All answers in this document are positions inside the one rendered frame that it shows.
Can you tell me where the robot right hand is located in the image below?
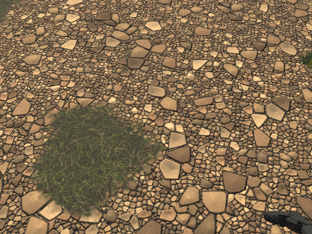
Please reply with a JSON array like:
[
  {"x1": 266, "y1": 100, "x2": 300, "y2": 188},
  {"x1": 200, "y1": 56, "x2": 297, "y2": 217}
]
[{"x1": 263, "y1": 211, "x2": 312, "y2": 234}]

